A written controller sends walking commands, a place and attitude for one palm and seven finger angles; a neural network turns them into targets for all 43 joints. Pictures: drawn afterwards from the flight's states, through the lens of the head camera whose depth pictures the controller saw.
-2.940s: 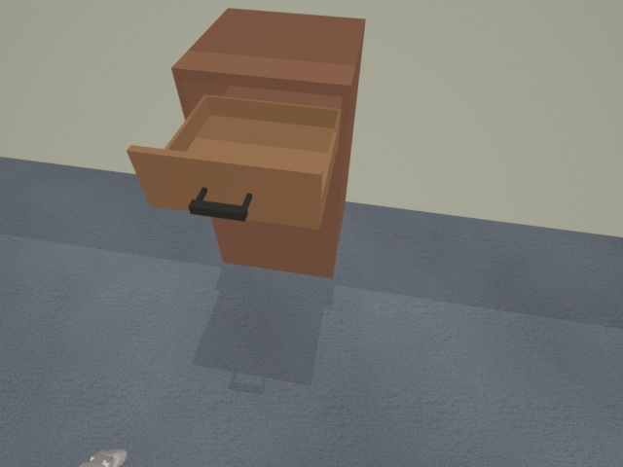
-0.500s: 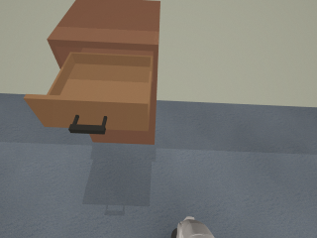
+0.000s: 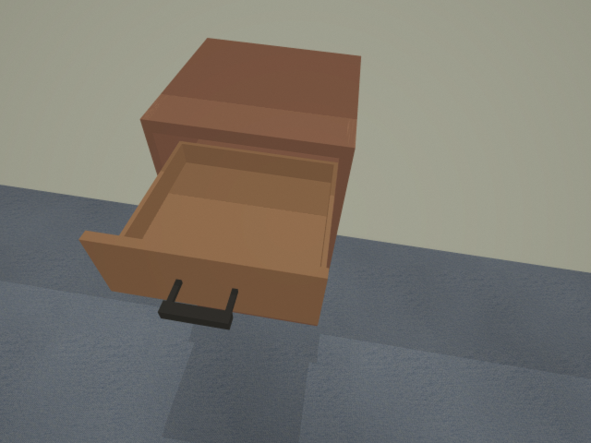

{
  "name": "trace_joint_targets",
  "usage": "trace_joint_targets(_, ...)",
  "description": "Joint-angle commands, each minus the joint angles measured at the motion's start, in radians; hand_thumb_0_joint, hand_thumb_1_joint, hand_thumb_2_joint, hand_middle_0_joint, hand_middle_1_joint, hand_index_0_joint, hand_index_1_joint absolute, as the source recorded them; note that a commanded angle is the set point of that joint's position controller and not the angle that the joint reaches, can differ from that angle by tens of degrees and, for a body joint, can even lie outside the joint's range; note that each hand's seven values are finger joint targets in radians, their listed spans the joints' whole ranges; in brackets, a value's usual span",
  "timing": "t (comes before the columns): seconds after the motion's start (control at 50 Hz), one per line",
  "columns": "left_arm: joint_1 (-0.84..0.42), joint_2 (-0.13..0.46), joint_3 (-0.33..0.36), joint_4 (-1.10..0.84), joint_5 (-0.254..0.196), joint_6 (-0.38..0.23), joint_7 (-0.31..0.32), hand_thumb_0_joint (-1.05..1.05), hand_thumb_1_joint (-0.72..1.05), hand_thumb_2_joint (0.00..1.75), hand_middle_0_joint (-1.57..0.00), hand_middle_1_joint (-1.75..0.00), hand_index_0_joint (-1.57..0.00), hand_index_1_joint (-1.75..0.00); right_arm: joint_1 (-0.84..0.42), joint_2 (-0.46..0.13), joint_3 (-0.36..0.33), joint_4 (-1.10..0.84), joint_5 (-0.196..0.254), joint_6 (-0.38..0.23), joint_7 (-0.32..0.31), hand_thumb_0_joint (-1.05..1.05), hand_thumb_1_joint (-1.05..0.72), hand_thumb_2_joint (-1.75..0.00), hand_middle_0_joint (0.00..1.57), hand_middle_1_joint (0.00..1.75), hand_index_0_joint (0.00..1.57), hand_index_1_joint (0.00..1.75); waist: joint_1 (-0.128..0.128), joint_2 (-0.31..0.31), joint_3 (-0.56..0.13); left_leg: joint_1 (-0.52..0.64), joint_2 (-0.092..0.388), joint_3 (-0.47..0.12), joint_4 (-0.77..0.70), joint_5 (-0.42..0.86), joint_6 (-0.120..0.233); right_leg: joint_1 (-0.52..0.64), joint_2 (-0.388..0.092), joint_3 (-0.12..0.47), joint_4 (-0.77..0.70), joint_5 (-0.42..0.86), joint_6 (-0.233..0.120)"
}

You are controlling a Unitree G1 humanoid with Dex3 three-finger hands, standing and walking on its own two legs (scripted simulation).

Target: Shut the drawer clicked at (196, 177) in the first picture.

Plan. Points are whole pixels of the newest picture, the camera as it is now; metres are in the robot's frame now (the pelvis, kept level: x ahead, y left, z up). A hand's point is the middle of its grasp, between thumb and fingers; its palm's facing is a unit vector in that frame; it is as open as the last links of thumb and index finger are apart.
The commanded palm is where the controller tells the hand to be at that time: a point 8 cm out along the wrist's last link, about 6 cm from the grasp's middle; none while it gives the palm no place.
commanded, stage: come to a stop and stand still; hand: left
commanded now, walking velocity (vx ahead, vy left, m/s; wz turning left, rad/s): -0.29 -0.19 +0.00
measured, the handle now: (200, 302) +0.34 +0.19 -0.07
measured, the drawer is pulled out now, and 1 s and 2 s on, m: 0.30 0.30 0.30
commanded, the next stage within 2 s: look again from close up in 1.42 s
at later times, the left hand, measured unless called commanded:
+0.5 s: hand out of the picture -0.01 +0.16 -0.16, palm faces +0.01 -0.96 -0.28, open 7.3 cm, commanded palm none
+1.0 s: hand out of the picture -0.13 +0.17 -0.17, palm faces +0.10 -0.98 -0.18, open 7.3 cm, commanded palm none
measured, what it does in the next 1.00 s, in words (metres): steps on the spot: right foot, then left foot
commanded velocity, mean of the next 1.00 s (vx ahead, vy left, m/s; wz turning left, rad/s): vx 0.02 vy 0.03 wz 0.00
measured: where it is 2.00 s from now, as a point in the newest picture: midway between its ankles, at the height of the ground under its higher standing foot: outside the picture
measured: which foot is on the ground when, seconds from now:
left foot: down 0.00-0.46, up 0.48-0.94, down 0.96-1.00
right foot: down 0.00-0.06, up 0.08-0.42, down 0.44-1.00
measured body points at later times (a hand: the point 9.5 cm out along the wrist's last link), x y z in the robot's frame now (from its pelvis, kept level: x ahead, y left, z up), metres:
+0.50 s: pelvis -0.06 -0.04 +0.00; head -0.07 -0.06 +0.45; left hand -0.01 +0.21 -0.14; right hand -0.03 -0.28 -0.17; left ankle +0.05 +0.11 -0.72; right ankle -0.06 -0.15 -0.73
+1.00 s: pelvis -0.07 +0.00 +0.01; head -0.06 +0.01 +0.45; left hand -0.13 +0.22 -0.16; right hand -0.05 -0.23 -0.15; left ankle -0.09 +0.11 -0.73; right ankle -0.06 -0.15 -0.73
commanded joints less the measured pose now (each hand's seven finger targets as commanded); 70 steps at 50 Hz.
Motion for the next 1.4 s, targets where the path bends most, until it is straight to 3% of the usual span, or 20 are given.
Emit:
trace_joint_targets(0.0,0.093,0.038,-0.005,-0.018,-0.013,0.011,0.016,0.00,0.90,0.90,-0.20,-0.30,-0.20,-0.30,0.115,-0.124,0.003,0.012,0.005,0.000,-0.024,0.00,-0.90,-0.90,0.20,0.30,0.20,0.30,-0.013,0.163,-0.074,0.226,0.236,-0.184,-0.185,0.619,0.124,-0.054,-0.049,0.060,0.042,-0.127,0.014)
trace_joint_targets(0.06,0.071,0.066,-0.002,-0.016,-0.003,0.043,0.018,0.00,0.90,0.90,-0.20,-0.30,-0.20,-0.30,0.092,-0.124,-0.001,0.016,0.004,0.014,-0.052,0.00,-0.90,-0.90,0.20,0.30,0.20,0.30,-0.035,0.228,0.017,0.213,0.267,-0.211,-0.227,0.897,0.170,-0.145,-0.031,0.092,0.274,-0.249,0.024)
trace_joint_targets(0.14,0.047,0.085,0.024,-0.043,0.008,0.059,0.016,0.00,0.90,0.90,-0.20,-0.30,-0.20,-0.30,0.094,-0.153,-0.029,0.007,0.002,0.035,-0.066,0.00,-0.90,-0.90,0.20,0.30,0.20,0.30,-0.054,0.095,-0.062,0.320,0.285,-0.145,-0.159,0.947,0.212,-0.275,-0.007,0.169,0.564,-0.260,0.023)
trace_joint_targets(0.24,0.025,0.080,0.038,-0.082,0.003,0.083,0.007,0.00,0.90,0.90,-0.20,-0.30,-0.20,-0.30,0.013,-0.144,-0.037,-0.030,0.005,0.037,-0.059,0.00,-0.90,-0.90,0.20,0.30,0.20,0.30,-0.040,0.121,-0.139,0.259,0.245,-0.099,-0.195,0.592,0.193,-0.267,-0.007,0.196,0.605,-0.171,0.044)
trace_joint_targets(0.34,0.022,0.052,0.029,-0.092,0.000,0.075,-0.004,0.00,0.90,0.90,-0.20,-0.30,-0.20,-0.30,-0.044,-0.154,-0.049,-0.033,-0.012,0.055,-0.034,0.00,-0.90,-0.90,0.20,0.30,0.20,0.30,-0.036,0.233,-0.069,0.079,0.216,-0.158,-0.293,-0.079,0.158,-0.083,-0.023,0.122,0.235,-0.197,0.011)
trace_joint_targets(0.38,0.126,0.038,0.023,-0.040,-0.001,0.059,-0.002,0.00,0.90,0.90,-0.20,-0.30,-0.20,-0.30,-0.054,-0.144,-0.049,-0.028,-0.009,0.067,-0.021,0.00,-0.90,-0.90,0.20,0.30,0.20,0.30,0.012,0.168,-0.061,-0.060,0.132,-0.107,-0.281,-0.370,0.089,0.113,0.010,0.061,0.006,-0.058,0.001)
trace_joint_targets(0.4,0.158,0.074,0.024,-0.023,0.011,0.050,0.003,0.00,0.90,0.90,-0.20,-0.30,-0.20,-0.30,-0.038,-0.097,-0.042,-0.023,-0.001,0.074,-0.014,0.00,-0.90,-0.90,0.20,0.30,0.20,0.30,0.022,0.030,-0.029,-0.137,0.042,-0.046,-0.182,-0.440,0.041,0.154,-0.026,0.102,-0.130,-0.068,-0.002)
trace_joint_targets(0.42,0.123,0.148,0.024,-0.035,0.020,0.036,0.008,0.00,0.90,0.90,-0.20,-0.30,-0.20,-0.30,-0.029,-0.020,-0.024,-0.037,0.013,0.086,-0.007,0.00,-0.90,-0.90,0.20,0.30,0.20,0.30,0.005,-0.245,0.021,-0.181,-0.060,0.027,0.041,-0.410,-0.018,0.017,-0.229,0.389,-0.333,-0.400,-0.063)
trace_joint_targets(0.44,0.013,0.203,0.024,-0.086,0.015,0.043,0.014,0.00,0.90,0.90,-0.20,-0.30,-0.20,-0.30,-0.062,-0.027,-0.027,-0.064,0.006,0.093,0.001,0.00,-0.90,-0.90,0.20,0.30,0.20,0.30,0.000,-0.312,0.121,-0.165,-0.062,-0.010,0.169,-0.368,-0.013,-0.197,-0.344,0.540,-0.464,-0.581,-0.114)
trace_joint_targets(0.48,-0.106,0.198,0.033,-0.119,0.008,0.024,0.019,0.00,0.90,0.90,-0.20,-0.30,-0.20,-0.30,-0.034,-0.054,-0.033,-0.033,-0.004,0.096,0.010,0.00,-0.90,-0.90,0.20,0.30,0.20,0.30,-0.031,-0.289,0.170,-0.128,-0.047,-0.078,0.302,-0.244,0.011,-0.302,-0.313,0.515,-0.472,-0.517,-0.104)
trace_joint_targets(0.54,-0.118,0.148,0.021,-0.111,0.000,0.011,0.012,0.00,0.90,0.90,-0.20,-0.30,-0.20,-0.30,0.105,-0.051,-0.034,0.034,-0.005,0.083,0.020,0.00,-0.90,-0.90,0.20,0.30,0.20,0.30,-0.071,-0.161,0.160,-0.128,-0.061,-0.042,0.379,-0.121,0.000,-0.199,-0.230,0.323,-0.379,-0.248,-0.075)
trace_joint_targets(0.74,0.074,0.140,0.044,-0.062,0.006,0.006,0.028,0.00,0.90,0.90,-0.20,-0.30,-0.20,-0.30,0.057,-0.050,-0.026,-0.024,-0.005,0.075,0.010,0.00,-0.90,-0.90,0.20,0.30,0.20,0.30,0.031,-0.169,0.051,-0.214,-0.047,-0.059,0.286,-0.221,-0.018,0.118,-0.324,0.393,-0.303,-0.077,-0.170)
trace_joint_targets(0.82,0.050,0.137,0.045,-0.048,0.013,0.010,0.021,0.00,0.90,0.90,-0.20,-0.30,-0.20,-0.30,0.073,-0.011,-0.011,-0.019,0.007,0.060,0.004,0.00,-0.90,-0.90,0.20,0.30,0.20,0.30,0.017,-0.198,0.018,-0.037,-0.071,-0.033,0.087,-0.254,0.000,0.040,-0.295,0.364,-0.278,-0.002,-0.168)
trace_joint_targets(0.88,0.000,0.126,0.038,-0.035,0.002,0.018,0.016,0.00,0.90,0.90,-0.20,-0.30,-0.20,-0.30,0.170,0.007,0.002,0.027,0.014,0.042,-0.009,0.00,-0.90,-0.90,0.20,0.30,0.20,0.30,-0.038,-0.158,-0.025,0.228,-0.103,0.000,-0.184,-0.061,0.007,-0.077,-0.199,0.266,-0.179,0.022,-0.094)
trace_joint_targets(0.9,-0.001,0.097,0.029,-0.031,-0.004,0.022,0.014,0.00,0.90,0.90,-0.20,-0.30,-0.20,-0.30,0.189,-0.015,0.003,0.039,0.015,0.033,-0.016,0.00,-0.90,-0.90,0.20,0.30,0.20,0.30,-0.043,-0.089,-0.029,0.288,-0.066,-0.027,-0.222,-0.032,0.013,-0.121,-0.150,0.230,-0.124,-0.001,-0.062)
trace_joint_targets(0.94,0.026,0.018,0.012,-0.034,-0.004,0.030,0.010,0.00,0.90,0.90,-0.20,-0.30,-0.20,-0.30,0.169,-0.112,-0.010,0.021,0.008,0.028,-0.026,0.00,-0.90,-0.90,0.20,0.30,0.20,0.30,-0.029,0.164,0.000,0.202,0.157,-0.263,-0.319,-0.039,0.097,-0.163,-0.044,0.103,0.031,-0.094,0.004)
trace_joint_targets(1.0,0.001,0.007,-0.001,0.001,0.007,0.037,0.008,0.00,0.90,0.90,-0.20,-0.30,-0.20,-0.30,0.067,-0.079,0.010,0.023,0.006,0.026,-0.036,0.00,-0.90,-0.90,0.20,0.30,0.20,0.30,-0.009,0.176,0.099,0.060,0.110,-0.229,-0.375,-0.050,0.124,-0.105,-0.047,0.097,0.095,-0.063,0.018)
trace_joint_targets(1.1,0.062,0.029,-0.016,0.056,-0.003,0.022,0.010,0.00,0.90,0.90,-0.20,-0.30,-0.20,-0.30,0.070,-0.058,0.024,0.044,0.015,0.016,-0.047,0.00,-0.90,-0.90,0.20,0.30,0.20,0.30,0.000,0.068,0.014,0.198,0.038,-0.131,-0.215,0.330,0.097,-0.013,-0.072,0.141,-0.081,0.165,0.015)
trace_joint_targets(1.18,0.016,0.043,-0.022,0.064,-0.005,0.013,0.013,0.00,0.90,0.90,-0.20,-0.30,-0.20,-0.30,0.084,-0.057,0.024,0.061,0.019,0.019,-0.041,0.00,-0.90,-0.90,0.20,0.30,0.20,0.30,-0.029,-0.071,0.009,0.211,0.016,-0.116,-0.213,0.239,0.058,0.018,-0.095,0.161,-0.107,0.284,0.004)
trace_joint_targets(1.38,-0.022,0.051,-0.022,0.063,-0.007,0.024,0.014,0.00,0.90,0.90,-0.20,-0.30,-0.20,-0.30,0.101,-0.048,0.038,0.095,0.015,0.012,-0.038,0.00,-0.90,-0.90,0.20,0.30,0.20,0.30,-0.020,0.018,0.057,0.160,0.011,-0.131,-0.297,0.120,0.050,0.043,-0.091,0.148,-0.129,0.178,0.011)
